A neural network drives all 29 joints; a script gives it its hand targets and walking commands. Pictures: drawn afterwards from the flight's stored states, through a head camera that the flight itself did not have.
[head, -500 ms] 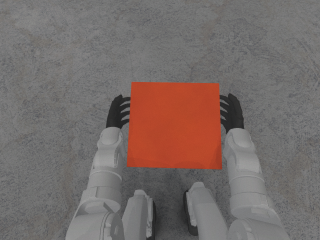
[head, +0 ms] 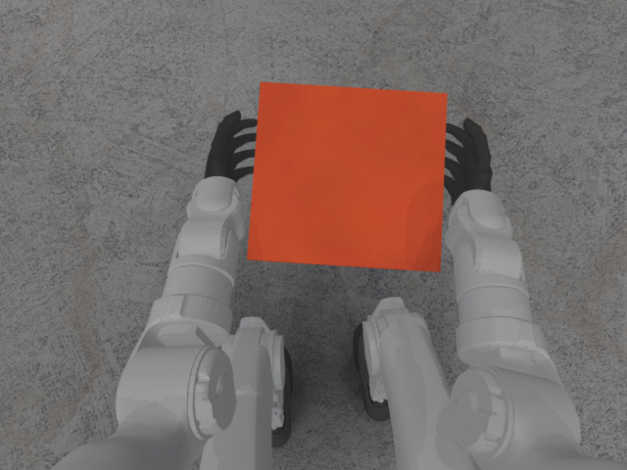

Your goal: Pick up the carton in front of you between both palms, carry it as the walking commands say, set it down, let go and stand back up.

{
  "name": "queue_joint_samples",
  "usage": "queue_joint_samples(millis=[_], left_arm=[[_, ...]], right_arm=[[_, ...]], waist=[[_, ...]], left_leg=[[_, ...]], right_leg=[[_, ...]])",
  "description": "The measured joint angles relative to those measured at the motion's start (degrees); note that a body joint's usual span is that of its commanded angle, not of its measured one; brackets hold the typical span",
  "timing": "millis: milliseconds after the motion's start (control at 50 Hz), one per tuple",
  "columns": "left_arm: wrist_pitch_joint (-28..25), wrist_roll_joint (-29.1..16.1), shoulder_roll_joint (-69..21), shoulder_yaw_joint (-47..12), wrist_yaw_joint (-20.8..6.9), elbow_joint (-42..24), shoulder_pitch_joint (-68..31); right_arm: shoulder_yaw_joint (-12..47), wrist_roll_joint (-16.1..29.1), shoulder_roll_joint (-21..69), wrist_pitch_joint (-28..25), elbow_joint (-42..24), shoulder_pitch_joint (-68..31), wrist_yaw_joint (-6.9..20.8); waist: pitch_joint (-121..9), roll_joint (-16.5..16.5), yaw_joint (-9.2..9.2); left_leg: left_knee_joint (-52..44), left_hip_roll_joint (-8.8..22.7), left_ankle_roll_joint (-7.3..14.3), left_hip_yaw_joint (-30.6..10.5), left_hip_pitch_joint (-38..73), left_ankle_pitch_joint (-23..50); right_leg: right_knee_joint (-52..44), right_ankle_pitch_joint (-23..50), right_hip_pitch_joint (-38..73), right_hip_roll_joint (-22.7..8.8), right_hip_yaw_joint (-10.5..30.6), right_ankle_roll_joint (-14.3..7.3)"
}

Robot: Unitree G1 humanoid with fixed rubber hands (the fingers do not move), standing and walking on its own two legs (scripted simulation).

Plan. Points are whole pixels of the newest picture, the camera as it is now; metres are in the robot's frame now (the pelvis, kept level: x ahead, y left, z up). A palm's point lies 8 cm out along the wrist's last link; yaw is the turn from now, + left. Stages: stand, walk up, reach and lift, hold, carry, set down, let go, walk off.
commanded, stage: set down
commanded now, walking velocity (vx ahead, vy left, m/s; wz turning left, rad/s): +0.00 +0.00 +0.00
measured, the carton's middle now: (340, 195) +0.46 -0.06 -0.18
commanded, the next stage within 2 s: none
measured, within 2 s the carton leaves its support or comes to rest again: rests again in 1.30 s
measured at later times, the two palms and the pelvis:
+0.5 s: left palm (255, 181) +0.52 +0.07 -0.25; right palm (438, 202) +0.45 -0.22 -0.24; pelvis -0.02 +0.00 -0.11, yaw +0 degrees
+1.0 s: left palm (262, 188) +0.52 +0.07 -0.30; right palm (436, 201) +0.46 -0.23 -0.28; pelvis -0.02 +0.00 -0.14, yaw -1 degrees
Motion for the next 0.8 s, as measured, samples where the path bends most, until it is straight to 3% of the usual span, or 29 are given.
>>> queue_joint_samples(millis=[320, 500, 620, 800], left_arm=[[1.0, -1.6, 5.1, -1.9, 0.1, 7.4, -13.6], [0.5, -4.5, 8.8, -6.4, 1.2, 12.0, -20.7], [-0.4, -6.5, 10.4, -10.2, 2.9, 13.0, -22.2], [0.0, -6.3, 10.1, -10.3, 2.9, 13.0, -20.7]], right_arm=[[-2.4, 0.6, -2.5, 1.2, 2.8, -10.1, -1.3], [-1.6, 2.9, -5.5, 0.8, 6.5, -16.0, -2.1], [0.4, 6.4, -8.5, 0.6, 10.2, -20.0, -2.3], [1.6, 8.5, -9.4, -0.2, 12.3, -18.6, -0.9]], waist=[[7.1, 0.6, -1.01], [13.5, 0.2, -2.00], [15.5, -1.4, -3.36], [14.9, -2.0, -3.25]], left_leg=[[13.2, -0.5, -0.2, -0.1, -13.7, -0.4], [19.5, -0.6, -0.1, 0.1, -19.1, -0.6], [23.3, 0.1, 0.3, 0.2, -21.1, -1.9], [25.8, 0.4, 0.5, 0.6, -22.2, -3.1]], right_leg=[[12.5, -0.2, -13.3, -0.4, -0.8, 0.0], [18.5, -0.3, -18.4, -0.5, -1.0, 0.2], [21.7, -0.7, -20.6, 0.4, -1.1, 0.6], [24.2, -1.8, -22.0, 1.7, -0.3, 1.4]])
